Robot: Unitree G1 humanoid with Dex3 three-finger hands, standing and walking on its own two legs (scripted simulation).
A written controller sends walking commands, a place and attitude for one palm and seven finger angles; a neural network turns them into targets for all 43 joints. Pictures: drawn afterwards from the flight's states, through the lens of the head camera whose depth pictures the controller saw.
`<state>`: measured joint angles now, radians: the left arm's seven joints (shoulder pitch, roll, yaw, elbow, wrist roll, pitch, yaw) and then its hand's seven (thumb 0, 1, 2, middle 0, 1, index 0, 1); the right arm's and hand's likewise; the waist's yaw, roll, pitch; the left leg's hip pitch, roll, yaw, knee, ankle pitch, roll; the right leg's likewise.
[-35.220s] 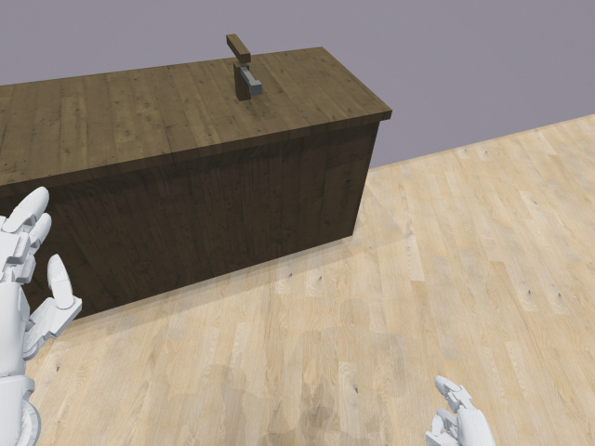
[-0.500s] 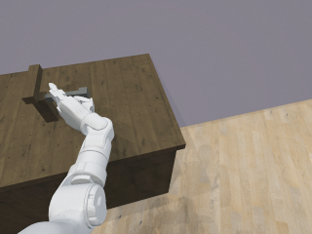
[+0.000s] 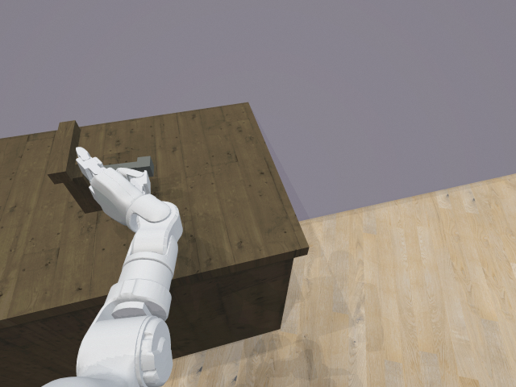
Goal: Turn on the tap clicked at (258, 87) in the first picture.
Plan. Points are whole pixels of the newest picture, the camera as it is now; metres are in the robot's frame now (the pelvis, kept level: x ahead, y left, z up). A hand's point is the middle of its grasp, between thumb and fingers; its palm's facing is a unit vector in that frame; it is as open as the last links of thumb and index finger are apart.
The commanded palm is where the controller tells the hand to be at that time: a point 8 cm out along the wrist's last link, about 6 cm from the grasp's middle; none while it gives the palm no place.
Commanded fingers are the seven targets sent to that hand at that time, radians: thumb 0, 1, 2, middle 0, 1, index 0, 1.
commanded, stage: lift the hand up off the lever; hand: left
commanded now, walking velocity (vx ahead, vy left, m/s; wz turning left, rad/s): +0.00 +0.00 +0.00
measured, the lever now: (145, 166) +0.50 +0.22 +0.05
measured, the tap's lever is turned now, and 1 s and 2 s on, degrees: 85 85 85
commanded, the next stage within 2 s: draw the hand back beside the body in 1.04 s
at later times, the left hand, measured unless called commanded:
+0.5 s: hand (149, 173) +0.42 +0.18 +0.11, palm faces +0.78 -0.62 -0.11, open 7.8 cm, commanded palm +0.37 +0.19 +0.12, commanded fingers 0.00 0.90 0.90 -0.15 -0.15 -0.15 -0.15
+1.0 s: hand (144, 168) +0.42 +0.18 +0.13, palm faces +0.78 -0.62 -0.12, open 7.8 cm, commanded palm +0.37 +0.20 +0.13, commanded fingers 0.00 0.90 0.90 -0.15 -0.15 -0.15 -0.15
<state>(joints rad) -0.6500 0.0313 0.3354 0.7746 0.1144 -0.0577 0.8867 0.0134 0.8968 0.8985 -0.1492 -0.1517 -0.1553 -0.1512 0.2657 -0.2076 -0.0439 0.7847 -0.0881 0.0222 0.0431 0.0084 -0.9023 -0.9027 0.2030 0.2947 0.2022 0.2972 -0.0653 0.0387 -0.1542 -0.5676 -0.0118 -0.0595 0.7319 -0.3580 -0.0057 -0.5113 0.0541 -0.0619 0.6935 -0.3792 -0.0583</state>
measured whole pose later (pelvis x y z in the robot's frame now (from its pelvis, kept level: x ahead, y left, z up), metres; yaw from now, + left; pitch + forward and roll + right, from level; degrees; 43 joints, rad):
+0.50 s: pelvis +0.00 +0.00 +0.01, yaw +0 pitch +9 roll -1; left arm -0.65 -0.03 0.29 0.69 0.11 0.05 0.91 0.01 0.90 0.90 -0.15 -0.15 -0.16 -0.15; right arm 0.21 -0.18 -0.03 0.79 -0.09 0.03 0.04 0.01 -0.90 -0.90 0.20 0.29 0.20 0.30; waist -0.04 0.04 -0.14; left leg -0.50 -0.02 -0.06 0.69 -0.34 0.00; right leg -0.45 0.05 -0.06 0.66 -0.36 -0.05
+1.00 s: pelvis -0.01 +0.00 +0.01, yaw +1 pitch +7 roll +0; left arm -0.66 0.00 0.27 0.66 0.09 0.10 0.88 0.01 0.90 0.90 -0.15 -0.15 -0.15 -0.15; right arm 0.18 -0.21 -0.03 0.80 -0.07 0.02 0.01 0.01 -0.90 -0.90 0.20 0.29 0.20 0.30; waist -0.03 0.04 -0.11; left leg -0.45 -0.01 -0.07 0.63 -0.30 -0.01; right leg -0.39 0.05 -0.07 0.60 -0.33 -0.06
